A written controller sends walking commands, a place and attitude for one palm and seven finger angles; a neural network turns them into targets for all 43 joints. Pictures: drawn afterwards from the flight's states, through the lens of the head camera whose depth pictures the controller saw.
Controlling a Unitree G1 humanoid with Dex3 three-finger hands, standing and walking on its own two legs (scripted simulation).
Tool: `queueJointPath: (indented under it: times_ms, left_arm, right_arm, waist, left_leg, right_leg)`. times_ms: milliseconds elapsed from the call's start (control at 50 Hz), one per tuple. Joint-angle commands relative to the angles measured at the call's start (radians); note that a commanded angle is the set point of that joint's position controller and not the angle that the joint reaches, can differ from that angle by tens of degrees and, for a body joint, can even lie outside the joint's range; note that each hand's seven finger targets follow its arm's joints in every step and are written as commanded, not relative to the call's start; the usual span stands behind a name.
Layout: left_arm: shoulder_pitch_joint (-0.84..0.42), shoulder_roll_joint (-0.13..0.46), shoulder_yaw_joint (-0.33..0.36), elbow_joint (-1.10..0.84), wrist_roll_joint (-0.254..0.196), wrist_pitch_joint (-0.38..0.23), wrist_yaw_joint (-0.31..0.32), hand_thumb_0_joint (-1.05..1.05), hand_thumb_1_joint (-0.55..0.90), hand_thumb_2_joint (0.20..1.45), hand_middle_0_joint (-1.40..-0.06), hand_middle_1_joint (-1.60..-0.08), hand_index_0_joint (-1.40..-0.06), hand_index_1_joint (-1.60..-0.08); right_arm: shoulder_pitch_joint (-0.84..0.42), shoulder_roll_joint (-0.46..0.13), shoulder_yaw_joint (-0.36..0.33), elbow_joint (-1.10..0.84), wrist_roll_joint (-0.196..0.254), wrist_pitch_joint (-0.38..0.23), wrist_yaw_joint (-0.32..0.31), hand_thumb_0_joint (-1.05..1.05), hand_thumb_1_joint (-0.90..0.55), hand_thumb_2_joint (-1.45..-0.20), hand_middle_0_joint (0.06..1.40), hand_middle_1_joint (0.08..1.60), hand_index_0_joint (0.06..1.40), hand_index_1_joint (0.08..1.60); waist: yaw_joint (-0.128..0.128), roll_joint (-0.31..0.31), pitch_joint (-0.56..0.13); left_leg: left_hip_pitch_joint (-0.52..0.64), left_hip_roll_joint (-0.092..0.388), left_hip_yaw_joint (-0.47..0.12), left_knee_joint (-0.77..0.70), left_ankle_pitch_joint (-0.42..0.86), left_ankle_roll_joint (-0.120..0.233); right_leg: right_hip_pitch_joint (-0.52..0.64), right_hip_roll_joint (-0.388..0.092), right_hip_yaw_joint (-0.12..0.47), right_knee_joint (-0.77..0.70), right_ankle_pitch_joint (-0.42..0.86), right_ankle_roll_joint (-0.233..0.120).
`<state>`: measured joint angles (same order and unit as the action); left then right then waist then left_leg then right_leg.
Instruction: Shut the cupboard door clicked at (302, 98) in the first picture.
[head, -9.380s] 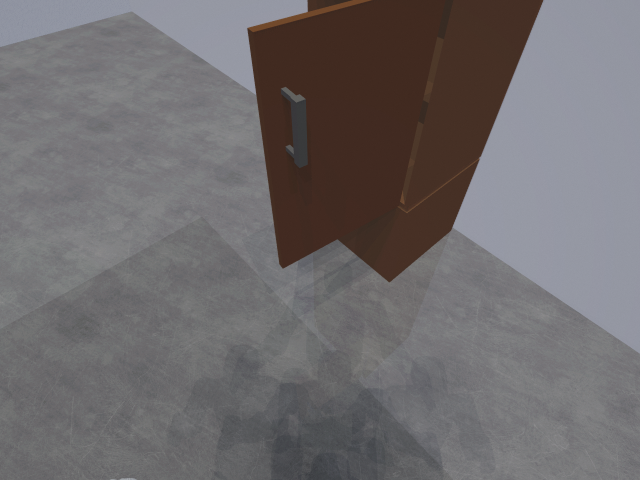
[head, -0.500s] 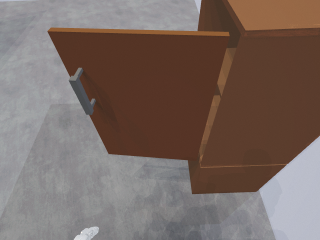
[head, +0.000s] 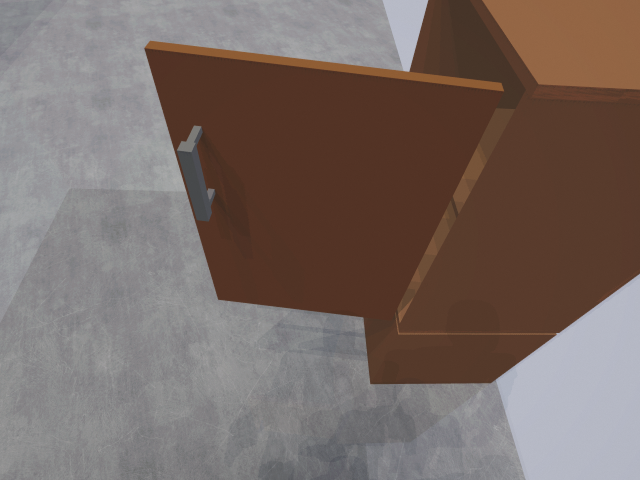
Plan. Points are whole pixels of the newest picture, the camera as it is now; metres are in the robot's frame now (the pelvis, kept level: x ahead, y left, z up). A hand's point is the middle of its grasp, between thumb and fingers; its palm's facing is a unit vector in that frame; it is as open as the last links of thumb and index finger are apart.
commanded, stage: come to a stop and stand still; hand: left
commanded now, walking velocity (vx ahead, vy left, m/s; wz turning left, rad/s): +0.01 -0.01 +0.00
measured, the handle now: (200, 175) +0.49 +0.21 +0.07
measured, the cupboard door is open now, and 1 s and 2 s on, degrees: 83 83 83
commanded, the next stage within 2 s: look again from close up in 1.80 s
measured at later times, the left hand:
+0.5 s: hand out of the picture +0.02 +0.11 -0.18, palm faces +0.05 -0.98 -0.21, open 7.2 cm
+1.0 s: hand out of the picture +0.00 +0.08 -0.18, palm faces +0.07 -0.98 -0.17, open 7.4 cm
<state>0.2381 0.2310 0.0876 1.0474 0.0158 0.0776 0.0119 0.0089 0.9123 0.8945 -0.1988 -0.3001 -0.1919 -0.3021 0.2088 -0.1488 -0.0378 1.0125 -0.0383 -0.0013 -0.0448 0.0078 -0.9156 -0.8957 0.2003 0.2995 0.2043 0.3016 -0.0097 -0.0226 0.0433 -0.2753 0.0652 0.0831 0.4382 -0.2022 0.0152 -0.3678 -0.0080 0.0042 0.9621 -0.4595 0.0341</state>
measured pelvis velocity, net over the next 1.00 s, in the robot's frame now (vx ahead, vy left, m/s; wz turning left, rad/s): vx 0.02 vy -0.08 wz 0.03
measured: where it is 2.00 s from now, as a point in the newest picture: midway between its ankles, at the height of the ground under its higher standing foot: outside the picture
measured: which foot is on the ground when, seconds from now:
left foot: down 0.00-1.00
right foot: up 0.00-0.14, down 0.16-1.00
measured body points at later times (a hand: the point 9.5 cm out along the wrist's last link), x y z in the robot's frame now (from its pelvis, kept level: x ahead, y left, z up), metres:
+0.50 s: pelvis -0.01 -0.07 +0.00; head +0.00 -0.08 +0.44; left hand +0.02 +0.16 -0.16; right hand -0.01 -0.29 -0.17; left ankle -0.01 +0.08 -0.74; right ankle -0.06 -0.18 -0.75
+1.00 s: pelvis +0.02 -0.08 +0.00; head +0.03 -0.08 +0.45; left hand +0.00 +0.14 -0.17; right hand +0.02 -0.30 -0.16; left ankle -0.01 +0.08 -0.74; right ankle -0.06 -0.18 -0.74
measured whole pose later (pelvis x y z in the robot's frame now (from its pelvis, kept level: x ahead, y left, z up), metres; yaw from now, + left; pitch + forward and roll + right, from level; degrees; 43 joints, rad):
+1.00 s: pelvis +0.02 -0.08 +0.00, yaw +2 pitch +0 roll +0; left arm 0.28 0.14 0.01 1.15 0.01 -0.01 0.03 0.01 0.91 0.89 -0.20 -0.30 -0.20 -0.30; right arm 0.25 -0.14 -0.02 1.16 -0.02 0.00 -0.04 0.01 -0.91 -0.90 0.20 0.30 0.20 0.30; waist 0.00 -0.02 0.03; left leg -0.16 0.08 0.04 0.40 -0.25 -0.06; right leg -0.06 0.01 -0.07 0.38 -0.32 -0.03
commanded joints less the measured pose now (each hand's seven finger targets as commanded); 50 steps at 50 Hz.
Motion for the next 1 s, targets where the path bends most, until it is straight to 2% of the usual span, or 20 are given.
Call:
queueJointPath:
  times_ms: [0,40,80,100,120,140,160,180,200,240,260,280,300,320,340,400,480,560,860,980]
  left_arm:
    - [-0.059,0.006,-0.02,-0.091,0.0,-0.034,-0.015,0.0,0.9,0.9,-0.2,-0.3,-0.2,-0.3]
    - [0.004,0.007,-0.019,-0.064,-0.006,-0.038,-0.014,0.0,0.9,0.9,-0.2,-0.3,-0.2,-0.3]
    - [0.078,0.023,-0.016,-0.035,-0.003,-0.045,-0.011,0.0,0.9,0.9,-0.2,-0.3,-0.2,-0.3]
    - [0.096,0.069,-0.012,-0.028,0.003,-0.056,-0.003,0.0,0.9,0.9,-0.2,-0.3,-0.2,-0.3]
    - [0.082,0.143,-0.004,-0.026,0.008,-0.063,0.004,0.0,0.9,0.9,-0.2,-0.3,-0.2,-0.3]
    - [0.034,0.153,-0.01,-0.042,0.006,-0.066,0.008,0.0,0.9,0.9,-0.2,-0.3,-0.2,-0.3]
    - [-0.017,0.144,-0.021,-0.06,0.011,-0.063,0.007,0.0,0.9,0.9,-0.2,-0.3,-0.2,-0.3]
    - [-0.046,0.118,-0.025,-0.057,0.012,-0.069,0.009,0.0,0.9,0.9,-0.2,-0.3,-0.2,-0.3]
    - [-0.059,0.091,-0.029,-0.042,0.007,-0.076,0.014,0.0,0.9,0.9,-0.2,-0.3,-0.2,-0.3]
    - [-0.054,0.071,-0.041,-0.031,-0.004,-0.084,0.013,0.0,0.9,0.9,-0.2,-0.3,-0.2,-0.3]
    - [-0.045,0.056,-0.045,-0.022,-0.008,-0.087,0.013,0.0,0.9,0.9,-0.2,-0.3,-0.2,-0.3]
    - [-0.01,0.033,-0.051,-0.019,-0.015,-0.086,0.012,0.0,0.9,0.9,-0.2,-0.3,-0.2,-0.3]
    - [0.015,0.016,-0.052,-0.012,-0.017,-0.083,0.016,0.0,0.9,0.9,-0.2,-0.3,-0.2,-0.3]
    - [0.015,0.016,-0.053,-0.009,-0.013,-0.078,0.021,0.0,0.9,0.9,-0.2,-0.3,-0.2,-0.3]
    - [0.008,0.033,-0.048,0.0,-0.012,-0.074,0.018,0.0,0.9,0.9,-0.2,-0.3,-0.2,-0.3]
    - [0.013,0.042,-0.051,0.018,-0.012,-0.079,0.013,0.0,0.9,0.9,-0.2,-0.3,-0.2,-0.3]
    - [0.009,0.048,-0.051,0.027,-0.013,-0.09,0.014,0.0,0.9,0.9,-0.2,-0.3,-0.2,-0.3]
    - [0.026,0.042,-0.053,0.036,-0.012,-0.094,0.016,0.0,0.9,0.9,-0.2,-0.3,-0.2,-0.3]
    - [0.093,0.026,-0.057,0.07,-0.011,-0.099,0.023,0.0,0.9,0.9,-0.2,-0.3,-0.2,-0.3]
    - [0.102,0.026,-0.059,0.073,-0.011,-0.101,0.025,0.0,0.9,0.9,-0.2,-0.3,-0.2,-0.3]
  right_arm:
    - [0.131,-0.221,-0.052,0.003,0.001,0.007,-0.013,0.0,-0.9,-0.9,0.2,0.3,0.2,0.3]
    - [0.093,-0.237,-0.055,-0.001,0.005,0.011,-0.003,0.0,-0.9,-0.9,0.2,0.3,0.2,0.3]
    - [0.065,-0.225,-0.055,-0.004,0.016,0.015,0.002,0.0,-0.9,-0.9,0.2,0.3,0.2,0.3]
    - [0.056,-0.168,-0.045,-0.009,0.025,0.016,0.006,0.0,-0.9,-0.9,0.2,0.3,0.2,0.3]
    - [0.031,-0.11,-0.029,-0.026,0.03,0.021,0.014,0.0,-0.9,-0.9,0.2,0.3,0.2,0.3]
    - [-0.015,-0.112,-0.02,-0.04,0.023,0.03,0.02,0.0,-0.9,-0.9,0.2,0.3,0.2,0.3]
    - [0.002,-0.101,-0.022,-0.037,0.02,0.031,0.028,0.0,-0.9,-0.9,0.2,0.3,0.2,0.3]
    - [0.017,-0.091,-0.024,-0.019,0.017,0.033,0.032,0.0,-0.9,-0.9,0.2,0.3,0.2,0.3]
    - [0.036,-0.082,-0.019,0.0,0.015,0.034,0.027,0.0,-0.9,-0.9,0.2,0.3,0.2,0.3]
    - [0.087,-0.088,-0.012,0.034,0.018,0.023,0.024,0.0,-0.9,-0.9,0.2,0.3,0.2,0.3]
    - [0.117,-0.095,-0.009,0.053,0.019,0.012,0.023,0.0,-0.9,-0.9,0.2,0.3,0.2,0.3]
    - [0.118,-0.12,-0.007,0.064,0.017,-0.002,0.017,0.0,-0.9,-0.9,0.2,0.3,0.2,0.3]
    - [0.114,-0.131,-0.007,0.073,0.017,-0.008,0.011,0.0,-0.9,-0.9,0.2,0.3,0.2,0.3]
    - [0.096,-0.139,-0.006,0.072,0.018,-0.003,0.011,0.0,-0.9,-0.9,0.2,0.3,0.2,0.3]
    - [0.074,-0.122,-0.002,0.077,0.018,-0.003,0.011,0.0,-0.9,-0.9,0.2,0.3,0.2,0.3]
    - [0.085,-0.101,0.003,0.092,0.021,0.0,0.008,0.0,-0.9,-0.9,0.2,0.3,0.2,0.3]
    - [0.098,-0.098,0.002,0.102,0.02,0.003,0.011,0.0,-0.9,-0.9,0.2,0.3,0.2,0.3]
    - [0.1,-0.094,0.005,0.112,0.02,0.002,0.01,0.0,-0.9,-0.9,0.2,0.3,0.2,0.3]
    - [0.103,-0.082,0.014,0.124,0.023,-0.003,-0.001,0.0,-0.9,-0.9,0.2,0.3,0.2,0.3]
    - [0.105,-0.085,0.012,0.12,0.025,-0.005,-0.005,0.0,-0.9,-0.9,0.2,0.3,0.2,0.3]
  waist:
    - [-0.057,0.238,-0.089]
    - [-0.028,0.244,-0.104]
    - [0.01,0.171,-0.092]
    - [0.022,0.042,-0.059]
    - [0.014,-0.169,-0.022]
    - [0.024,-0.186,0.011]
    - [0.004,-0.118,0.011]
    - [-0.01,-0.128,0.025]
    - [-0.02,-0.194,0.032]
    - [-0.032,-0.173,0.029]
    - [-0.035,-0.106,0.004]
    - [-0.014,0.012,-0.026]
    - [0.003,0.081,-0.034]
    - [0.006,0.083,-0.005]
    - [0.012,0.13,0.013]
    - [0.01,0.087,0.016]
    - [-0.003,-0.018,-0.011]
    - [-0.003,-0.034,0.001]
    - [0.005,0.022,-0.002]
    - [0.004,0.008,-0.015]
  left_leg:
    - [0.221,0.264,-0.217,-0.086,0.423,0.138]
    - [0.15,0.234,-0.204,-0.088,0.316,0.113]
    - [0.025,0.167,-0.158,-0.053,0.129,0.054]
    - [-0.071,0.091,-0.113,0.021,0.004,0.007]
    - [-0.143,-0.001,-0.009,0.104,-0.19,-0.054]
    - [-0.093,-0.009,-0.032,0.202,-0.286,-0.054]
    - [-0.051,-0.021,-0.042,0.262,-0.275,-0.048]
    - [-0.047,-0.025,-0.033,0.28,-0.232,-0.049]
    - [-0.022,-0.012,-0.042,0.241,-0.177,-0.047]
    - [0.038,-0.01,-0.046,0.109,-0.043,-0.048]
    - [0.102,0.014,-0.078,0.019,0.142,-0.038]
    - [0.141,0.065,-0.123,-0.009,0.278,-0.019]
    - [0.113,0.103,-0.159,-0.021,0.3,0.005]
    - [0.062,0.105,-0.153,-0.044,0.201,0.004]
    - [0.051,0.08,-0.134,-0.051,0.196,-0.009]
    - [0.075,0.058,-0.099,-0.057,0.138,-0.027]
    - [0.117,0.044,-0.076,-0.044,0.123,-0.039]
    - [0.131,0.046,-0.07,-0.05,0.141,-0.041]
    - [0.153,0.047,-0.053,-0.042,0.209,-0.043]
    - [0.17,0.05,-0.049,-0.036,0.243,-0.041]
  right_leg:
    - [-0.029,-0.025,-0.034,-0.208,-0.053,-0.005]
    - [0.091,-0.005,-0.065,-0.343,0.028,-0.012]
    - [0.251,-0.004,-0.084,-0.561,0.224,-0.021]
    - [0.314,-0.078,0.02,-0.682,0.245,-0.049]
    - [0.265,-0.258,0.196,-0.75,0.225,-0.112]
    - [0.121,-0.319,0.215,-0.775,0.186,-0.172]
    - [0.059,-0.296,0.169,-0.759,0.13,-0.187]
    - [0.05,-0.244,0.129,-0.73,0.173,-0.172]
    - [0.06,-0.211,0.097,-0.701,0.272,-0.159]
    - [0.089,-0.185,0.043,-0.613,0.431,-0.13]
    - [0.087,-0.155,0.016,-0.557,0.433,-0.097]
    - [0.107,-0.114,-0.005,-0.522,0.426,-0.06]
    - [0.151,-0.09,-0.012,-0.528,0.359,-0.049]
    - [0.175,-0.085,0.008,-0.575,0.275,-0.048]
    - [0.178,-0.097,0.007,-0.578,0.305,-0.05]
    - [0.192,-0.101,0.017,-0.621,0.311,-0.056]
    - [0.191,-0.119,0.029,-0.648,0.359,-0.065]
    - [0.193,-0.119,0.027,-0.652,0.413,-0.067]
    - [0.244,-0.12,0.011,-0.639,0.586,-0.064]
    - [0.26,-0.119,0.005,-0.63,0.648,-0.061]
